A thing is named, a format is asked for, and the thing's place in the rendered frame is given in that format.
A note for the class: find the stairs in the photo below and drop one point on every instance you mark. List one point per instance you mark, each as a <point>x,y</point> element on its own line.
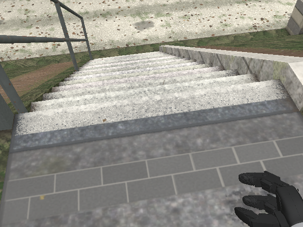
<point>134,76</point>

